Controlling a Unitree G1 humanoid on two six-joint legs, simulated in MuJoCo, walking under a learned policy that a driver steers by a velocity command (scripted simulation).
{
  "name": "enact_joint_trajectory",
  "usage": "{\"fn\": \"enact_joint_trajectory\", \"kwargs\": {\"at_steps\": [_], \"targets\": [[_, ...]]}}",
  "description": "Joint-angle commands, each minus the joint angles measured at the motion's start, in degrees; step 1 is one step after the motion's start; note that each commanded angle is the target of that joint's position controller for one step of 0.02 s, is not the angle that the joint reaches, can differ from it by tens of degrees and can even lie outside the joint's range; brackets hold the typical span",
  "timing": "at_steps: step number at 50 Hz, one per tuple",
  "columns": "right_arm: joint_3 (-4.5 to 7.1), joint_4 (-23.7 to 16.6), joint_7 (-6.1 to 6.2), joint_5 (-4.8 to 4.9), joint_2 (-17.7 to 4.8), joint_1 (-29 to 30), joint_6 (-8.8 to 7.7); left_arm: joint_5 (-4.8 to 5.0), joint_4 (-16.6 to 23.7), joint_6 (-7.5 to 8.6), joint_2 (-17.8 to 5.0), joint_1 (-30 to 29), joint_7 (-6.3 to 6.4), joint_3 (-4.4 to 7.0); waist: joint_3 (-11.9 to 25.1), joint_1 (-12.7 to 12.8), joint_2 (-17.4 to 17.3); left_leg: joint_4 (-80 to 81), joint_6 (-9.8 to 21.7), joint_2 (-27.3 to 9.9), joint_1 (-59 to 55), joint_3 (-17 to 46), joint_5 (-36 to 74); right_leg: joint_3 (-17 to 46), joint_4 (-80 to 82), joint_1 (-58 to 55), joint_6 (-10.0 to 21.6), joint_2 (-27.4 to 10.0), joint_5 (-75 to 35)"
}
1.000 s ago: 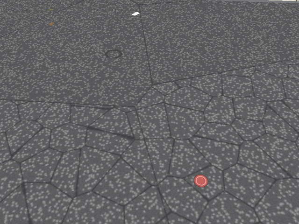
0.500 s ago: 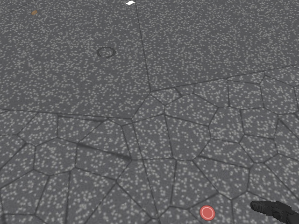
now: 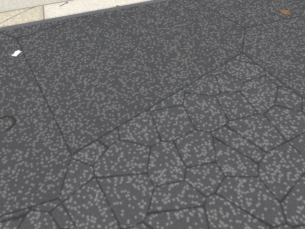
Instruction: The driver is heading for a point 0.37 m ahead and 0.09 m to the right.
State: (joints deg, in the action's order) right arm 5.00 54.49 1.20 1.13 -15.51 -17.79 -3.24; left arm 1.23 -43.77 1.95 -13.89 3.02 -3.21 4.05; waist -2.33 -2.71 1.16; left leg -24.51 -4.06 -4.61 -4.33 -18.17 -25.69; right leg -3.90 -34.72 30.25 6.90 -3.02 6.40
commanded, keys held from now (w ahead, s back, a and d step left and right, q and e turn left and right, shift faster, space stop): e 0.36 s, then no key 0.64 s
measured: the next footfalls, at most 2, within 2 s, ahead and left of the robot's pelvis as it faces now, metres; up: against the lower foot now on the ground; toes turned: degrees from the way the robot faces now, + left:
left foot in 0.52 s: +0.32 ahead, +0.09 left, +0.00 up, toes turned -20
right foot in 0.84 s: +0.18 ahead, -0.14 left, +0.00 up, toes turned -16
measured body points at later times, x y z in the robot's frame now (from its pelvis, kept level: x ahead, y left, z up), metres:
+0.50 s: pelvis +0.18 +0.00 +0.02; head +0.20 -0.02 +0.46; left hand +0.38 +0.24 -0.08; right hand +0.27 -0.31 -0.09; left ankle +0.29 +0.10 -0.71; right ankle +0.13 -0.09 -0.72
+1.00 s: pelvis +0.21 -0.02 +0.02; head +0.21 -0.03 +0.47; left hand +0.39 +0.19 -0.10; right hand +0.23 -0.30 -0.11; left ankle +0.28 +0.10 -0.72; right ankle +0.14 -0.13 -0.72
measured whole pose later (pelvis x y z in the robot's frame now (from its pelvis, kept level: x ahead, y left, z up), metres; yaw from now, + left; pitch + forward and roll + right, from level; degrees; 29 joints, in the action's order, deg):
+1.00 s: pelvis +0.21 -0.02 +0.02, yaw -19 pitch -1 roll +0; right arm 1.6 48.9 0.3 -0.9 -13.9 -9.6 -1.0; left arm -1.0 -46.3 -0.7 -13.1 13.2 1.0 2.4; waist -1.2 -1.2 -1.0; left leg -29.6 -1.7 -1.0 16.4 1.2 -12.7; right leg 3.4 -30.9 11.6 -0.8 0.0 18.8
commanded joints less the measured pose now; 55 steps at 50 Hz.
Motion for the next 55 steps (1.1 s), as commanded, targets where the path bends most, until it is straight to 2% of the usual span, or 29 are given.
{"fn": "enact_joint_trajectory", "kwargs": {"at_steps": [1,2,3,4,5,6,7,9,13,18,22,24,25,26,27,28,29,30,31,34,36,39,41,42,43,44,45,47,55], "targets": [[0.02,-6.7,0.22,-2.71,-4.6,1.8,-0.56,-0.47,-1.2,0.03,-18.7,19.0,2.19,6.27,13.4,8.0,11.0,-42.6,2.1,-2.7,26.6,3.5,11.2,16.9,2.7,-38.6,7.3,-7.2,-25.7],[-1.14,-8.7,-0.42,-1.89,-2.9,-2.9,-2.44,-1.67,2.2,0.69,-20.9,16.7,1.60,6.03,26.4,4.4,14.8,-59.0,-0.2,7.3,41.7,16.1,-14.6,47.2,10.1,-52.2,20.8,-19.8,-24.6],[0.01,-9.2,-0.70,0.43,-7.9,4.6,-3.60,-1.68,2.9,0.94,-16.1,17.4,1.01,4.62,25.7,8.5,3.3,-60.5,1.1,4.3,45.1,23.0,-10.9,41.4,12.6,-50.8,17.3,-17.7,-29.3],[-0.13,-10.4,-0.56,1.13,-7.6,7.3,-3.90,-1.04,2.8,1.34,-13.6,14.6,1.06,4.00,18.4,7.2,2.2,-56.8,2.3,2.3,47.4,22.0,-5.5,31.7,12.0,-44.2,14.7,-15.3,-31.1],[-0.05,-9.0,0.22,-0.02,-7.1,7.1,-3.56,-0.17,3.3,1.47,-11.6,10.7,1.31,3.54,12.9,4.9,-2.4,-52.3,2.1,-0.4,45.7,22.0,-1.1,25.5,12.2,-35.6,11.7,-12.0,-29.9],[0.50,-8.9,0.76,-1.00,-8.0,7.1,-2.81,0.03,4.0,1.22,-9.9,7.8,1.73,3.09,10.2,3.2,-1.5,-48.7,2.0,-1.7,42.6,22.0,1.3,22.2,13.6,-28.3,10.5,-10.2,-29.3],[0.85,-9.1,0.85,-1.18,-8.5,6.5,-1.78,-0.87,4.8,1.04,-9.5,6.4,1.99,2.82,9.5,1.7,-0.4,-47.5,2.0,-2.0,38.6,22.3,2.6,20.7,14.9,-23.1,10.0,-9.1,-30.6],[0.70,-9.7,1.03,-1.52,-6.8,5.3,-0.41,-1.37,5.0,1.14,-10.6,6.3,2.38,3.15,9.7,0.4,0.2,-43.6,1.2,-0.9,36.5,21.7,4.5,18.4,15.4,-19.2,10.2,-7.8,-35.6],[0.19,-11.7,1.43,-1.96,-5.6,9.2,0.58,-0.49,5.1,0.11,-11.8,7.7,3.92,3.44,10.3,1.2,2.3,-33.0,-0.6,1.2,39.1,22.0,11.0,17.5,14.6,-19.5,8.7,-6.0,-33.4],[-0.22,-13.9,0.64,-1.41,-5.7,15.6,0.86,-0.36,5.7,-1.97,-12.1,8.1,5.27,3.36,9.4,3.6,5.0,-20.2,-1.2,3.5,37.4,23.3,17.0,21.3,13.2,-19.6,6.0,-4.9,-19.1],[-0.12,-14.1,-0.30,-1.27,-6.3,15.7,0.29,-0.93,5.8,-2.70,-10.7,8.2,5.28,2.51,8.7,4.4,6.7,-14.2,-0.2,4.6,33.1,22.3,13.8,23.9,9.2,-20.4,5.5,-5.7,-18.8],[0.02,-14.1,-0.82,-1.29,-6.4,13.8,-0.42,-0.71,6.2,-2.78,-9.8,7.2,5.29,1.83,8.4,3.0,7.3,-7.0,1.7,5.1,28.3,21.4,15.6,25.6,6.5,-20.8,4.1,-5.0,-17.7],[0.01,-13.8,-1.04,-1.57,-6.2,12.2,-0.95,-0.58,6.3,-2.72,-9.2,6.6,5.36,1.43,8.0,1.4,6.9,0.6,3.3,4.6,23.1,21.1,23.8,25.4,4.7,-19.6,2.2,-3.2,-15.0],[0.41,-14.1,-0.84,-2.68,-8.7,11.2,-1.35,-1.44,6.7,-2.41,-7.3,8.3,5.44,0.79,9.5,2.0,3.0,1.9,5.7,-1.8,15.7,26.4,38.0,23.5,0.5,-16.4,-0.7,0.0,-8.0],[0.84,-15.1,-0.49,-3.84,-12.2,11.6,-1.01,-2.53,6.4,-1.91,-5.7,13.8,5.40,0.34,11.4,5.8,-8.8,-0.3,12.3,-12.2,7.6,36.4,59.2,17.0,-8.5,-9.0,-4.0,7.1,14.7],[0.04,-13.4,-0.43,-4.10,-8.7,8.6,-0.50,-2.02,7.1,-1.81,-7.5,13.6,5.46,0.65,13.1,4.7,-17.1,1.6,21.9,-19.6,6.6,46.8,59.8,14.1,-15.9,-3.4,-7.4,8.5,32.5],[-0.48,-13.6,-0.68,-2.95,-7.1,8.1,-0.49,-1.49,6.8,-2.03,-11.4,11.8,5.46,1.59,12.7,2.8,-13.3,2.5,23.4,-18.9,6.7,47.9,53.4,14.4,-24.0,-1.2,-9.1,6.9,33.4],[-0.31,-13.5,-0.66,-2.31,-7.4,8.3,-0.29,-0.92,6.4,-2.62,-12.2,9.8,5.56,2.13,11.5,2.2,-9.8,2.1,21.3,-16.0,7.0,43.6,48.3,14.0,-29.1,0.7,-10.0,6.5,31.1],[-0.33,-13.7,-0.70,-1.91,-7.8,9.6,-0.02,-0.80,5.6,-3.46,-11.5,9.5,5.71,2.22,10.0,2.6,-7.7,2.2,19.2,-13.6,8.9,39.9,44.5,13.8,-30.8,1.2,-10.8,6.0,28.8],[-0.82,-13.7,-0.72,-1.81,-6.7,14.1,1.27,-0.68,4.7,-4.53,-6.7,10.3,5.40,0.89,7.8,4.7,-9.2,4.3,15.3,-7.1,16.3,30.2,37.2,9.4,-20.4,-6.2,-11.9,4.2,23.2],[-0.82,-13.0,-0.67,-1.82,-6.4,13.0,1.95,-0.76,4.5,-4.20,-4.3,8.6,5.17,-0.07,8.5,3.0,-11.7,4.1,15.0,-5.4,15.9,27.9,35.7,6.6,-10.2,-10.6,-11.9,3.7,20.7],[-0.79,-12.0,-0.61,-1.30,-7.3,11.4,2.36,-0.57,3.3,-3.94,-5.5,9.2,4.92,0.33,9.2,2.8,-12.1,2.9,15.2,-6.2,14.9,29.1,29.5,5.2,3.8,-16.6,-10.6,3.8,10.8],[-1.40,-11.0,-0.76,-0.94,-6.2,9.5,2.12,-1.45,2.6,-3.84,-6.5,9.5,4.72,0.45,8.1,3.1,-10.1,2.7,11.5,-4.8,19.0,28.7,21.4,6.1,12.9,-23.4,-8.0,3.1,2.1],[-1.87,-10.9,-1.09,-1.64,-5.3,8.9,1.58,-2.21,3.2,-3.83,-9.1,9.5,4.92,0.79,8.4,2.4,-6.1,0.8,8.3,-3.3,22.7,27.1,16.1,11.0,12.2,-26.9,-6.0,-1.8,-3.1],[-2.17,-11.0,-1.48,-2.32,-3.6,7.1,1.03,-2.20,2.5,-3.93,-11.5,8.3,4.91,1.39,7.2,-0.9,3.4,-0.3,5.2,2.0,22.4,21.1,9.7,13.4,10.7,-22.3,-2.9,-4.0,1.1],[-2.33,-10.6,-1.51,-2.85,-3.7,9.5,0.90,-2.21,2.5,-3.60,-7.6,7.3,4.36,0.54,6.0,0.6,5.0,-1.6,3.0,3.0,17.7,19.3,10.8,13.5,12.8,-15.9,-2.0,-3.4,10.6],[-2.09,-10.4,-1.45,-2.63,-4.4,11.0,0.97,-2.62,2.3,-3.15,-5.7,6.8,4.10,-0.06,3.8,1.1,4.2,-2.1,2.5,3.1,16.8,19.4,12.7,12.9,13.8,-13.5,-3.1,-2.3,14.7],[-1.88,-9.6,-0.80,-2.10,-4.8,10.8,1.42,-2.50,1.6,-2.10,-6.5,7.3,4.13,0.01,1.4,1.3,4.1,-2.8,3.2,2.7,16.7,19.9,15.5,11.8,13.4,-12.1,-4.9,-1.0,12.5],[-1.57,-5.7,-0.12,-1.60,-4.4,9.0,1.89,-1.77,-1.3,-0.95,-5.7,10.7,4.69,-0.47,1.6,1.8,0.7,-3.1,3.0,2.4,15.5,20.1,20.8,10.5,11.0,-14.4,-5.2,0.0,4.4]]}}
